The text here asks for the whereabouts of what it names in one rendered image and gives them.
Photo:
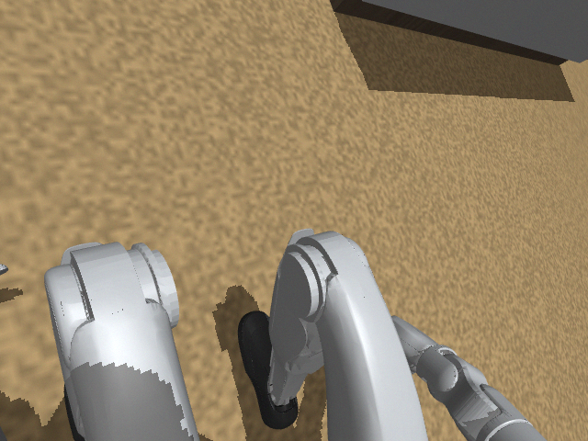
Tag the right robot foot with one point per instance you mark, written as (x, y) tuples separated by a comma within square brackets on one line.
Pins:
[(255, 347)]

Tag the right robot arm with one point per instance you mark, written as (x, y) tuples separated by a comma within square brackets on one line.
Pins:
[(480, 412)]

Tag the left robot foot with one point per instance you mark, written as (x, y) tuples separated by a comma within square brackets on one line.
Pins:
[(76, 435)]

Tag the right robot hand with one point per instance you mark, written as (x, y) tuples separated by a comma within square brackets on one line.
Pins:
[(414, 341)]

